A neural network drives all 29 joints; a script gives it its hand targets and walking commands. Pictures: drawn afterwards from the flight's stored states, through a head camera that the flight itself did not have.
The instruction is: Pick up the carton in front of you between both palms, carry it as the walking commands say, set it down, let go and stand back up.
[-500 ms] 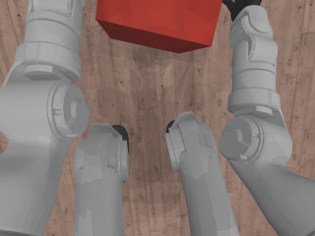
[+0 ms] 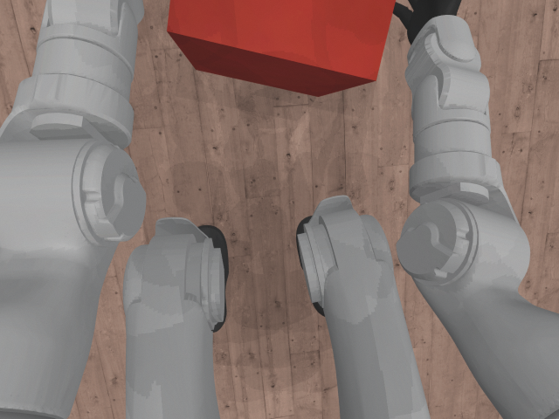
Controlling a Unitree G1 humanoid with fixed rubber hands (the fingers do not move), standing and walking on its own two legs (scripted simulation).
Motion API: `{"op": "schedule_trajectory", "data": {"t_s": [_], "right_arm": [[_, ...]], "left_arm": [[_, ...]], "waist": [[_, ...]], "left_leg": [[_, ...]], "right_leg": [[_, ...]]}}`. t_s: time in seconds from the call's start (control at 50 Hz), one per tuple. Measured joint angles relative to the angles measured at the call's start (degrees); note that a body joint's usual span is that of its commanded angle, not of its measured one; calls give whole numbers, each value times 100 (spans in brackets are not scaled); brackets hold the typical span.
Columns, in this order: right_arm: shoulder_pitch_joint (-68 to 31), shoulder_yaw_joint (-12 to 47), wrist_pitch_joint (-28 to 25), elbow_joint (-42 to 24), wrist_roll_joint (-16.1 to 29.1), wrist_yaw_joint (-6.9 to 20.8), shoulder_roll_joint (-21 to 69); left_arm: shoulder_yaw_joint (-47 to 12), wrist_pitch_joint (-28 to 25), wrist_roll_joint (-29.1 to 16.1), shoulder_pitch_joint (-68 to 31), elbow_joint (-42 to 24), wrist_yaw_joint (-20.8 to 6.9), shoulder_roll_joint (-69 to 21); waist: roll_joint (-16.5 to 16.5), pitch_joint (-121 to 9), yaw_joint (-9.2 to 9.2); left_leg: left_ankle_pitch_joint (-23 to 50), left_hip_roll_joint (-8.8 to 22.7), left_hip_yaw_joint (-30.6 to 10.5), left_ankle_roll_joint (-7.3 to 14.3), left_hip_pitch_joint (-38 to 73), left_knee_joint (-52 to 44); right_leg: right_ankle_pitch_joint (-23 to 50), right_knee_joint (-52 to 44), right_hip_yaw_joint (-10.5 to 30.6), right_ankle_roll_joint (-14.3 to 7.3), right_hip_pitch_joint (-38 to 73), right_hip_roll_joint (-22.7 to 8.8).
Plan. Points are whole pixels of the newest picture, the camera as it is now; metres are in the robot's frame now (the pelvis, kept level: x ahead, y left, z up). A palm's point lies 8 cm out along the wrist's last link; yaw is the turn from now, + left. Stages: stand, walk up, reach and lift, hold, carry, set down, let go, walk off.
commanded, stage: set down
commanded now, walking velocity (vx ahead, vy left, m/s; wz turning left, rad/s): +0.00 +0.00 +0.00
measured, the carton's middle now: out of the picture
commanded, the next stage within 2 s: let go in 1.38 s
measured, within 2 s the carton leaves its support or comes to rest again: neither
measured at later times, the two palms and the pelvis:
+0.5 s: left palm out of the picture +0.59 +0.14 -0.13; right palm (462, 31) +0.50 -0.22 -0.14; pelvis -0.02 +0.00 -0.01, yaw -3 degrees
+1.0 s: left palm out of the picture +0.59 +0.15 +0.02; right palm out of the picture +0.50 -0.23 +0.02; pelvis -0.01 +0.01 +0.12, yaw -2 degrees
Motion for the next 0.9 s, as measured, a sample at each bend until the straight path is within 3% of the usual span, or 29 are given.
{"op": "schedule_trajectory", "data": {"t_s": [0.08, 0.2, 0.32, 0.44, 0.54, 0.68, 0.9], "right_arm": [[11, 480, -242, 555, 219, -121, -209], [-81, 1482, -654, 1174, 1423, -576, -607], [-155, 1981, -674, 1149, 2345, -814, -1110], [-216, 2464, -440, 693, 2840, -1000, -1086], [-72, 2374, -240, 315, 2550, -1153, -734], [231, 1874, 37, 123, 1962, -1190, -561], [643, 1865, 176, -249, 1992, -1027, -584]], "left_arm": [[-677, -147, -394, 171, 306, 170, 182], [-1879, -405, -1645, 522, 266, 592, 935], [-2272, -362, -2410, 256, -186, 646, 1323], [-2329, -97, -2375, -110, -200, 644, 1431], [-2196, 109, -2340, 19, -208, 602, 1335], [-1734, 288, -1928, 248, -108, 423, 1033], [-1242, 349, -1422, 613, -264, 385, 1003]], "waist": [[-65, 251, -7], [-226, 874, -100], [-297, 1164, -149], [-222, 1000, -125], [-125, 546, -171], [55, -273, -213], [27, -1073, -221]], "left_leg": [[-16, 44, 8, -2, 81, 75], [-44, 213, 47, 65, 206, 312], [8, 346, 89, 158, 210, 497], [56, 442, 106, 186, 312, 390], [104, 430, 159, 164, 496, 2], [271, 348, 75, 116, 742, -853], [533, 335, 45, 96, 1047, -1996]], "right_leg": [[7, 66, -31, -14, 72, -25], [105, 241, -224, -181, 149, -239], [251, 366, -352, -299, 132, -403], [402, 226, -336, -292, 168, -340], [460, -110, -237, -288, 295, -316], [609, -980, -213, -287, 567, -315], [914, -2137, -111, -253, 847, -258]]}}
